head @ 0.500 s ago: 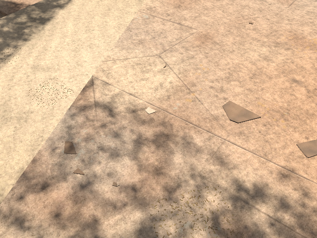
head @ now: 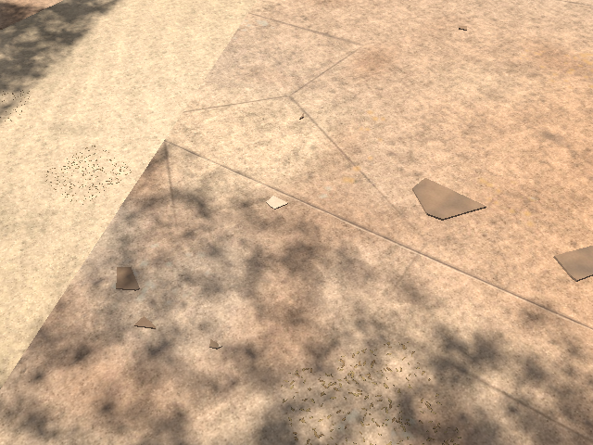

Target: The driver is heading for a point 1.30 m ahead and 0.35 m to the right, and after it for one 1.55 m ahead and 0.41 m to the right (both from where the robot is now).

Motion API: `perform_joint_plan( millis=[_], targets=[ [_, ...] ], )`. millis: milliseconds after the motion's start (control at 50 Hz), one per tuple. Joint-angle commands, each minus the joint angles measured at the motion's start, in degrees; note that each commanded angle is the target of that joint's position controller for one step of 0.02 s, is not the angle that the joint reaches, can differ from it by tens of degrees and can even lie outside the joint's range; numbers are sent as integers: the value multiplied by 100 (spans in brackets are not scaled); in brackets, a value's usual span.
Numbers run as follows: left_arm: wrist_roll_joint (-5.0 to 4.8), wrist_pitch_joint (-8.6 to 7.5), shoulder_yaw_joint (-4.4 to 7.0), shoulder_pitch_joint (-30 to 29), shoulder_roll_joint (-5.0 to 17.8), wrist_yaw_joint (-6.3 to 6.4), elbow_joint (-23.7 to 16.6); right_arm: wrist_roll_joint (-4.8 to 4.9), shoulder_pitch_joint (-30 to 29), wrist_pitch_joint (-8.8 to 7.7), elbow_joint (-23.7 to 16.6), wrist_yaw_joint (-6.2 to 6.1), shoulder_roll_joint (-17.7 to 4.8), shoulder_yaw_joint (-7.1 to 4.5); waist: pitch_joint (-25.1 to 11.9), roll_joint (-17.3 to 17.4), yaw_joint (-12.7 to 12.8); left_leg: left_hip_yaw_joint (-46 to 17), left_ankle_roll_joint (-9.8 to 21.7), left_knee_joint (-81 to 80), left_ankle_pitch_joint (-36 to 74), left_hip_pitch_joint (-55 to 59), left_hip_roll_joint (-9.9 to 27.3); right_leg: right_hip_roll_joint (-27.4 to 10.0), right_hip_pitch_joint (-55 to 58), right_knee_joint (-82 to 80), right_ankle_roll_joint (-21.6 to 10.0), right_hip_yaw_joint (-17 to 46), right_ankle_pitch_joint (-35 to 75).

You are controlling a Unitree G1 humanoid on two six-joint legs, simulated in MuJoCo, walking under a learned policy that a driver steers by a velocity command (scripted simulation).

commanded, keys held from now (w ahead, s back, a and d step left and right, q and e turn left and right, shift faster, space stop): shift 0.66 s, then w+shift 0.34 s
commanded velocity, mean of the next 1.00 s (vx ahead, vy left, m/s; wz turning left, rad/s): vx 0.16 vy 0.00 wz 0.00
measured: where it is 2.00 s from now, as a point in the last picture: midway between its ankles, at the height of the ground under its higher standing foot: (337, 325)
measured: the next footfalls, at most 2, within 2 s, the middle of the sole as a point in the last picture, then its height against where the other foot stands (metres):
right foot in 0.96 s outside the picture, level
left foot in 1.44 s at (292, 412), level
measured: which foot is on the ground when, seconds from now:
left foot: down 0.00-0.96, up 0.98-1.00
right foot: down 0.00-0.72, up 0.74-0.94, down 0.96-1.00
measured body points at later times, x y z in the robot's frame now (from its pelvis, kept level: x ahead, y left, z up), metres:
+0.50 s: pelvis +0.00 +0.00 +0.00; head +0.01 +0.00 +0.45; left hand +0.03 +0.25 -0.15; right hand +0.02 -0.24 -0.15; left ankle -0.04 +0.11 -0.73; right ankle +0.02 -0.15 -0.73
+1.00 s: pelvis +0.07 -0.07 -0.01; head +0.08 -0.09 +0.44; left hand +0.13 +0.20 -0.13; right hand +0.09 -0.33 -0.16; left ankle -0.03 +0.10 -0.69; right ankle +0.06 -0.17 -0.74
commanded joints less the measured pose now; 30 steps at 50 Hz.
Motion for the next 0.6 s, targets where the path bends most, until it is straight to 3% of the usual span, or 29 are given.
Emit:
perform_joint_plan(
  millis=[20, 320, 600],
  targets=[
    [-7, -35, 144, 80, 619, 29, -81, 7, 204, -62, -150, -40, -544, -137, -30, 12, 12, -270, 62, -622, 1346, -549, 309, -74, 525, -261, -126, 73, 1255],
    [-22, 16, 133, 121, 482, 64, 617, 31, 434, -63, 552, -105, -447, -114, 134, 11, 14, -171, 20, -772, 1159, -494, 264, -5, 508, -445, -153, 9, 1053],
    [-31, 31, 66, 263, 349, 67, 969, 45, 598, -57, 1062, -108, -332, -44, 241, 18, 3, -124, 17, -870, 1031, -511, 245, 36, 451, -525, -161, -35, 918]
  ],
)
Over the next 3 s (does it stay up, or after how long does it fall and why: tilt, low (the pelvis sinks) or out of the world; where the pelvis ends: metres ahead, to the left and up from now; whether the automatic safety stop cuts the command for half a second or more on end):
stays up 1.39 -0.40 -0.01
